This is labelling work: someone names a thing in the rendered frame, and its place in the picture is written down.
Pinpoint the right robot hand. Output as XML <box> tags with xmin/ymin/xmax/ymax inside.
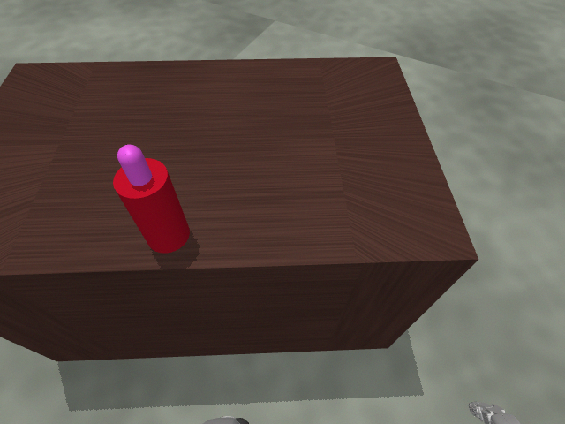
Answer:
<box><xmin>469</xmin><ymin>402</ymin><xmax>521</xmax><ymax>424</ymax></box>

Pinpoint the bottle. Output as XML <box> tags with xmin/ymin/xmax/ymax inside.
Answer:
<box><xmin>113</xmin><ymin>144</ymin><xmax>190</xmax><ymax>254</ymax></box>

